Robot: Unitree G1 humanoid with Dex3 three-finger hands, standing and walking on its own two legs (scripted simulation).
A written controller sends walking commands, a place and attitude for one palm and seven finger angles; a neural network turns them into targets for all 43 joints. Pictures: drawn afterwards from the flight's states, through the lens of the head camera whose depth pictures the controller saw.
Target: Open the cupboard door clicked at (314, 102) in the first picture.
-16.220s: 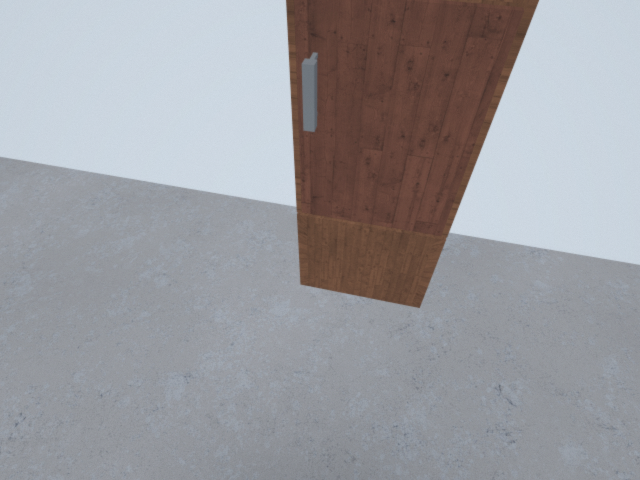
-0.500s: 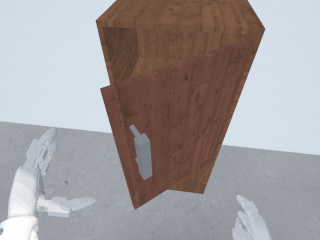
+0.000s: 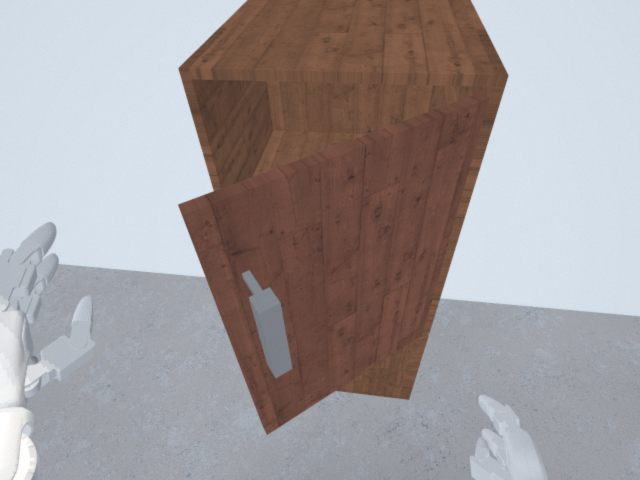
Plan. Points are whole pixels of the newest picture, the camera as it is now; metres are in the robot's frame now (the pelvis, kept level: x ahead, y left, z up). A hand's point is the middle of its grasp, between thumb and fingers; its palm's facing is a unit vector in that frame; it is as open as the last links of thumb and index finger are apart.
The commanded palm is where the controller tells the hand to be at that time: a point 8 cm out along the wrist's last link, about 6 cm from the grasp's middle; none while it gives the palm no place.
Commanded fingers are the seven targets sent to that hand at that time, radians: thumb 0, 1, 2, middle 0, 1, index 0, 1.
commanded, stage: draw the hand back to the body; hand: left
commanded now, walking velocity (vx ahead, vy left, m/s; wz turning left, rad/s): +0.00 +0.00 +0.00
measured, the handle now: (265, 324) +0.29 +0.12 +0.06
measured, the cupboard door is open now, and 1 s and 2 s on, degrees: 40 40 40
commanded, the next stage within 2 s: step back with the hand held close in 0.34 s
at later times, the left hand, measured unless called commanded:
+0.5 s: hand (74, 346) +0.18 +0.26 +0.16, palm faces +0.45 -0.80 -0.40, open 7.4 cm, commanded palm +0.13 +0.30 +0.17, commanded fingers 0.00 0.90 0.90 -0.20 -0.30 -0.20 -0.30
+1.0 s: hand (18, 405) +0.12 +0.28 +0.16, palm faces +0.39 -0.77 -0.51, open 7.4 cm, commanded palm +0.06 +0.32 +0.17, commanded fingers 0.00 0.90 0.90 -0.20 -0.30 -0.20 -0.30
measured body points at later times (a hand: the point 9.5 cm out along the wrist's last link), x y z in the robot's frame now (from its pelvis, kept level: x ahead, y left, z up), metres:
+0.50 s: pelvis -0.02 +0.00 +0.00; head -0.03 -0.02 +0.45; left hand +0.15 +0.30 +0.18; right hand +0.17 -0.22 -0.08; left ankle -0.04 +0.12 -0.74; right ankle +0.00 -0.12 -0.74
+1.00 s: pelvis -0.09 +0.02 -0.01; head -0.07 +0.03 +0.44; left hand +0.10 +0.32 +0.19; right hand +0.09 -0.23 -0.08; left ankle -0.04 +0.12 -0.74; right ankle +0.00 -0.12 -0.74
